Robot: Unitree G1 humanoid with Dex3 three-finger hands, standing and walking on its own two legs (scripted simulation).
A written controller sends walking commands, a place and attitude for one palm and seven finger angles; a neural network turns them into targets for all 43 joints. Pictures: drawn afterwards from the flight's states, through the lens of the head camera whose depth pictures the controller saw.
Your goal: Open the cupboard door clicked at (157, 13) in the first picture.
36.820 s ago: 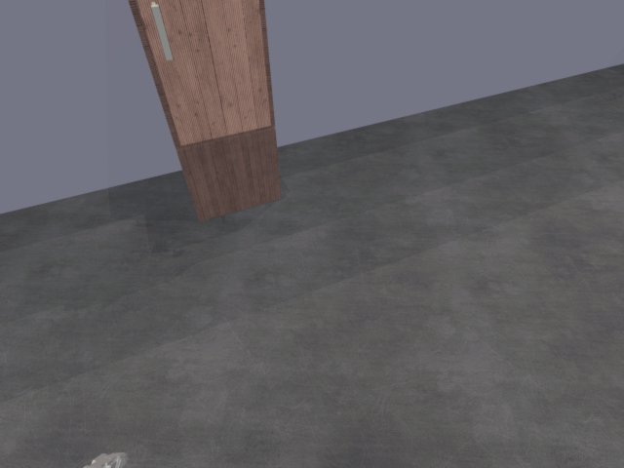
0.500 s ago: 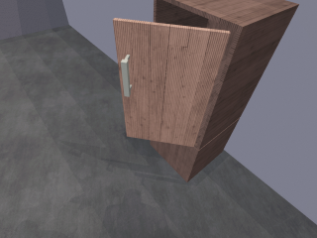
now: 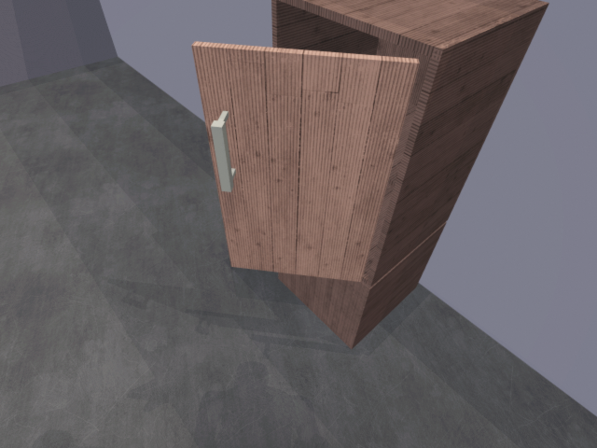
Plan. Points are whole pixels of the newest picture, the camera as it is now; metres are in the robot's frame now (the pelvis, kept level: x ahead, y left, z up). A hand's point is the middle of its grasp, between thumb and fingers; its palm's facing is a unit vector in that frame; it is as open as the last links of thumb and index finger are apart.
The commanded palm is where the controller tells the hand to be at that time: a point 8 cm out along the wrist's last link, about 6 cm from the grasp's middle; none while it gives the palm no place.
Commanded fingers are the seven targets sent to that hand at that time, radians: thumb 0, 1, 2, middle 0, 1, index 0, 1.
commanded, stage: come to a stop and stand still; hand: left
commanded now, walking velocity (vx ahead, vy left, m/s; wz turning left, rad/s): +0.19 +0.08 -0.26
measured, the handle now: (225, 152) +0.60 +0.19 +0.07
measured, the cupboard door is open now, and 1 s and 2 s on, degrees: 41 41 41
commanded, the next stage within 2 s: look again from close up in 1.46 s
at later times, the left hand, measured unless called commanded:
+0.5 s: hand out of the picture +0.10 +0.19 -0.17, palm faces -0.05 -0.97 -0.23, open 7.3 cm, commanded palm none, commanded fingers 0.00 0.90 0.90 -0.20 -0.30 -0.20 -0.30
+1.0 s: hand out of the picture +0.07 +0.18 -0.16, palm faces -0.06 -0.97 -0.25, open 7.3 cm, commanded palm none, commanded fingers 0.00 0.90 0.90 -0.20 -0.30 -0.20 -0.30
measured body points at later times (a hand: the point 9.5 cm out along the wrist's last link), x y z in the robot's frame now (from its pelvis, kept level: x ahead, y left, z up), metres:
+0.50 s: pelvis +0.05 +0.01 +0.00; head +0.08 +0.01 +0.45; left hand +0.11 +0.24 -0.15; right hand +0.02 -0.20 -0.16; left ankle +0.03 +0.11 -0.73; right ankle +0.05 -0.10 -0.73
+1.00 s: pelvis +0.04 +0.00 +0.00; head +0.06 -0.03 +0.45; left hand +0.07 +0.23 -0.14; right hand +0.04 -0.22 -0.17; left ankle +0.03 +0.11 -0.73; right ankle +0.05 -0.10 -0.73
